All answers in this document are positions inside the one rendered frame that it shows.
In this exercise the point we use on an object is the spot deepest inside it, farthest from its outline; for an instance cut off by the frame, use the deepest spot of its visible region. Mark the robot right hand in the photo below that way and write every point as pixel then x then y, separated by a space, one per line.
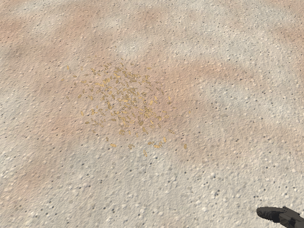
pixel 285 216

